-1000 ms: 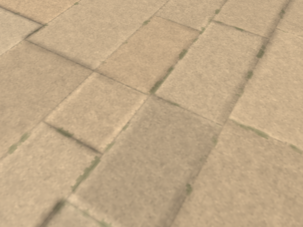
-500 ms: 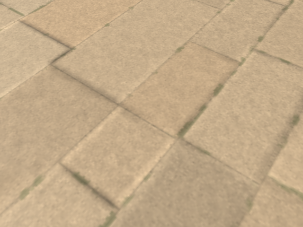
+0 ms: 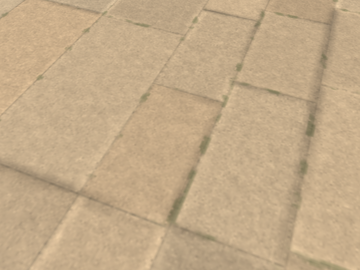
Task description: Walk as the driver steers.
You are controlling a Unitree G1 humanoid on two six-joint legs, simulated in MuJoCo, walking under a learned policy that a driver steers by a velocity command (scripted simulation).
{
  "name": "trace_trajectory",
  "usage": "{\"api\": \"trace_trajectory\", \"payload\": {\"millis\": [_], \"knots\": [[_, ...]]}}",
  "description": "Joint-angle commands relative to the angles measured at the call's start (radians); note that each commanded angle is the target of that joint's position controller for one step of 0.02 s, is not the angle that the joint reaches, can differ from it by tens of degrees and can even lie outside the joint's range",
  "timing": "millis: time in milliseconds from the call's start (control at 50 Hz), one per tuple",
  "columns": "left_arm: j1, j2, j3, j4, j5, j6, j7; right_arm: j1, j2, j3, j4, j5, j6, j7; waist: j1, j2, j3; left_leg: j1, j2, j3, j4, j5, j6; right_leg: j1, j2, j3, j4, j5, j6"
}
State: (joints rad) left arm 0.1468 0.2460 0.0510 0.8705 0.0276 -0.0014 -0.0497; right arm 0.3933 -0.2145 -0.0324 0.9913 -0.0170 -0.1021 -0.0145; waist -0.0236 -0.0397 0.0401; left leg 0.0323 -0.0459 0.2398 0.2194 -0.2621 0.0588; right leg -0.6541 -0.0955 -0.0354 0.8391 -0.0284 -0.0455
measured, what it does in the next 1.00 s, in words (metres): walks ahead, turning right: right foot, then left foot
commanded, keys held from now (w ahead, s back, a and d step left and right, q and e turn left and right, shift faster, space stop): e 0.88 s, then no key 0.12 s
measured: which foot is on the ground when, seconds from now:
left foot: down 0.00-0.16, up 0.18-0.74, down 0.76-1.00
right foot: up 0.00-0.14, down 0.16-0.76, up 0.78-1.00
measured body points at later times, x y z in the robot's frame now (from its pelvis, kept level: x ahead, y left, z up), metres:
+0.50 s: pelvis +0.16 -0.03 +0.00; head +0.20 -0.06 +0.44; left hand +0.31 +0.23 -0.12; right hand +0.22 -0.31 -0.14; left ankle +0.27 +0.13 -0.68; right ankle +0.20 -0.08 -0.74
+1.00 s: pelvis +0.21 +0.02 +0.00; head +0.25 +0.03 +0.45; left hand +0.45 +0.21 -0.13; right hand +0.16 -0.27 -0.09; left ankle +0.26 +0.10 -0.74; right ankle +0.10 -0.07 -0.66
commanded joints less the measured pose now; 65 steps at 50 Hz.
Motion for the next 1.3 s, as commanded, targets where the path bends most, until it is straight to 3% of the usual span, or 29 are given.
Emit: {"api": "trace_trajectory", "payload": {"millis": [20, 100, 140, 160, 180, 200, 240, 260, 300, 340, 480, 560, 640, 720, 740, 760, 780, 800, 840, 880, 920, 1000, 1140, 1180, 1200, 1220, 1240, 1260, 1300], "knots": [[-0.123, 0.006, -0.013, -0.097, 0.006, -0.014, -0.008, 0.014, -0.125, -0.022, -0.034, 0.000, -0.008, -0.011, -0.006, 0.092, 0.077, -0.041, 0.280, -0.042, -0.048, 0.550, 0.065, 0.023, 0.026, -0.073, -0.138, 0.034, -0.021], [0.001, 0.032, -0.003, -0.074, 0.020, -0.026, 0.000, 0.001, -0.165, -0.035, -0.030, 0.001, 0.016, -0.032, 0.050, 0.142, -0.007, 0.034, 0.283, 0.014, 0.238, 1.052, 0.034, 0.204, 0.140, -0.141, -0.208, -0.099, -0.085], [0.208, 0.082, 0.024, -0.016, 0.030, -0.047, 0.015, -0.033, -0.181, -0.043, -0.048, 0.011, 0.033, -0.031, 0.142, 0.112, -0.131, -0.038, 0.262, 0.013, 0.605, 0.891, 0.007, 0.455, 0.179, -0.100, -0.354, -0.005, -0.138], [0.276, 0.175, 0.052, -0.004, 0.033, -0.057, 0.029, -0.015, -0.152, -0.039, -0.075, 0.016, 0.031, -0.025, 0.158, 0.002, -0.212, -0.246, 0.194, 0.017, 0.903, 0.393, -0.033, 0.676, 0.016, 0.079, -0.348, 0.337, -0.188], [0.227, 0.294, 0.082, -0.034, 0.015, -0.044, 0.035, 0.092, -0.072, -0.026, -0.124, 0.034, 0.034, -0.017, 0.064, -0.194, -0.349, -0.602, -0.001, -0.075, 1.294, -0.406, -0.087, 0.977, -0.307, 0.532, -0.284, 0.987, -0.405], [0.264, 0.282, 0.087, -0.053, -0.029, -0.025, 0.044, 0.022, -0.130, -0.032, -0.132, 0.009, 0.039, -0.016, 0.122, -0.012, -0.430, -0.642, 0.036, -0.258, 1.309, -0.315, -0.089, 0.940, -0.296, 0.527, -0.357, 0.914, -0.432], [0.108, 0.159, 0.056, -0.070, -0.036, -0.007, 0.059, -0.080, -0.115, -0.029, -0.154, 0.007, 0.039, -0.016, 0.061, 0.054, -0.149, -0.664, 0.112, -0.268, 1.166, -0.178, -0.088, 0.642, -0.198, 0.373, -0.465, 0.593, -0.341], [0.078, 0.123, 0.045, -0.072, -0.040, -0.005, 0.063, -0.099, -0.121, -0.033, -0.164, -0.010, 0.052, -0.016, 0.032, 0.055, -0.092, -0.632, 0.128, -0.276, 1.089, -0.158, -0.093, 0.547, -0.143, 0.326, -0.493, 0.539, -0.297], [0.067, 0.109, 0.038, -0.077, -0.028, -0.009, 0.060, -0.060, -0.105, -0.032, -0.161, -0.025, 0.094, -0.016, -0.001, 0.046, -0.097, -0.536, 0.118, -0.269, 1.007, -0.132, -0.104, 0.438, -0.089, 0.272, -0.512, 0.526, -0.260], [0.074, 0.149, 0.050, -0.080, -0.016, -0.019, 0.053, -0.052, -0.085, -0.028, -0.170, -0.019, 0.112, -0.015, -0.012, 0.037, -0.130, -0.518, 0.104, -0.263, 0.948, -0.102, -0.111, 0.418, -0.060, 0.254, -0.506, 0.539, -0.244], [0.126, 0.179, 0.064, -0.102, -0.014, 0.010, 0.059, -0.218, -0.121, -0.036, -0.240, -0.013, 0.138, -0.022, 0.048, -0.043, -0.116, -0.615, 0.095, -0.302, 0.767, -0.038, -0.128, 0.454, -0.031, 0.389, -0.547, 0.037, -0.186], [0.150, 0.183, 0.070, -0.110, -0.008, 0.022, 0.061, -0.272, -0.124, -0.032, -0.267, -0.004, 0.135, -0.028, 0.071, -0.063, -0.091, -0.611, 0.067, -0.323, 0.663, -0.077, -0.117, 0.490, -0.033, 0.474, -0.535, -0.059, -0.185], [0.141, 0.192, 0.075, -0.121, -0.001, 0.030, 0.056, -0.268, -0.130, -0.026, -0.283, 0.013, 0.120, -0.033, 0.069, -0.077, -0.097, -0.514, 0.019, -0.326, 0.549, -0.139, -0.091, 0.501, -0.030, 0.536, -0.489, 0.079, -0.183], [0.077, 0.190, 0.075, -0.135, -0.015, 0.040, 0.050, -0.161, -0.135, -0.022, -0.273, 0.023, 0.099, -0.041, 0.005, -0.074, -0.098, -0.288, -0.011, -0.317, 0.235, -0.066, -0.057, 0.445, 0.020, 0.572, -0.434, 0.122, -0.119], [0.058, 0.172, 0.069, -0.145, -0.026, 0.040, 0.053, -0.126, -0.159, -0.028, -0.266, 0.013, 0.091, -0.048, -0.012, -0.036, -0.096, -0.173, 0.045, -0.355, 0.087, 0.014, -0.044, 0.365, 0.070, 0.538, -0.385, -0.004, -0.067], [0.124, 0.093, 0.050, -0.150, -0.030, 0.038, 0.055, -0.164, -0.237, -0.040, -0.284, -0.004, 0.091, -0.057, 0.045, 0.165, -0.104, -0.089, 0.275, -0.565, -0.012, 0.009, 0.014, 0.261, 0.184, 0.377, -0.205, -0.351, -0.003], [0.149, 0.129, 0.061, -0.154, -0.021, 0.035, 0.064, -0.245, -0.304, -0.050, -0.323, -0.010, 0.100, -0.051, 0.062, 0.262, -0.063, -0.135, 0.453, -0.766, -0.009, 0.236, 0.137, 0.096, 0.319, 0.168, -0.015, -0.574, 0.029], [0.129, 0.194, 0.074, -0.147, 0.009, 0.037, 0.063, -0.202, -0.261, -0.047, -0.311, -0.010, 0.106, -0.044, 0.046, 0.187, -0.072, -0.184, 0.469, -0.711, 0.036, 0.382, 0.205, 0.129, 0.226, 0.155, 0.169, -0.567, 0.045], [0.146, 0.189, 0.081, -0.116, 0.004, 0.051, 0.049, -0.276, -0.167, -0.020, -0.327, 0.000, 0.108, -0.033, 0.084, 0.123, -0.031, -0.217, 0.316, -0.482, 0.073, 0.444, 0.143, 0.145, 0.202, 0.153, 0.290, -0.449, 0.062], [0.159, 0.177, 0.075, -0.111, -0.004, 0.067, 0.027, -0.276, -0.166, -0.018, -0.338, -0.006, 0.109, -0.037, 0.076, 0.192, -0.051, -0.162, 0.254, -0.375, 0.103, 0.538, 0.116, 0.116, 0.201, 0.124, 0.360, -0.400, 0.088], [0.111, 0.157, 0.065, -0.126, -0.014, 0.070, 0.020, -0.208, -0.174, -0.023, -0.320, -0.009, 0.107, -0.031, 0.037, 0.183, -0.060, -0.112, 0.253, -0.356, 0.121, 0.598, 0.131, 0.100, 0.202, 0.116, 0.333, -0.393, 0.105], [0.056, 0.128, 0.045, -0.140, -0.016, 0.076, 0.024, -0.139, -0.197, -0.035, -0.286, -0.005, 0.098, -0.025, 0.001, 0.198, -0.070, -0.031, 0.285, -0.369, 0.141, 0.609, 0.156, 0.115, 0.190, 0.123, 0.165, -0.413, 0.109], [0.060, 0.095, 0.009, -0.123, -0.027, 0.067, 0.042, -0.156, -0.226, -0.044, -0.248, -0.004, 0.112, 0.004, 0.016, 0.233, -0.081, -0.139, 0.275, -0.350, 0.208, 0.593, 0.140, 0.423, 0.162, 0.012, -0.306, -0.350, 0.049], [0.087, 0.116, 0.004, -0.106, -0.007, 0.043, 0.052, -0.135, -0.202, -0.038, -0.232, 0.004, 0.117, 0.005, 0.038, 0.147, -0.089, -0.265, 0.245, -0.326, 0.264, 0.420, 0.046, 0.630, 0.096, 0.094, -0.585, -0.082, 0.017], [0.104, 0.183, 0.007, -0.115, 0.011, 0.028, 0.059, -0.095, -0.132, -0.019, -0.255, -0.004, 0.115, 0.011, 0.013, -0.067, -0.145, -0.386, 0.170, -0.256, 0.405, 0.084, -0.015, 0.759, -0.143, 0.359, -0.616, 0.056, -0.019], [0.055, 0.205, 0.006, -0.108, -0.006, 0.021, 0.066, -0.127, -0.099, -0.006, -0.258, 0.011, 0.131, -0.003, 0.021, -0.195, -0.084, -0.351, 0.077, -0.223, 0.398, -0.280, -0.040, 0.540, -0.251, 0.412, -0.567, 0.256, -0.154], [0.029, 0.148, -0.007, -0.108, -0.005, 0.012, 0.065, -0.139, -0.145, -0.016, -0.242, 0.011, 0.145, -0.009, 0.026, -0.119, -0.046, -0.336, 0.090, -0.257, 0.472, -0.292, -0.046, 0.528, -0.224, 0.382, -0.561, 0.254, -0.195], [0.000, 0.117, -0.021, -0.101, -0.005, 0.006, 0.068, -0.151, -0.142, -0.018, -0.232, 0.014, 0.149, -0.008, 0.019, -0.121, -0.026, -0.350, 0.082, -0.265, 0.481, -0.262, -0.046, 0.515, -0.187, 0.342, -0.569, 0.206, -0.183], [-0.022, 0.114, -0.028, -0.085, -0.007, 0.004, 0.081, -0.138, -0.157, -0.026, -0.203, 0.006, 0.147, -0.003, 0.005, -0.125, -0.014, -0.345, 0.075, -0.262, 0.471, -0.178, -0.058, 0.533, -0.107, 0.265, -0.558, 0.244, -0.132]]}}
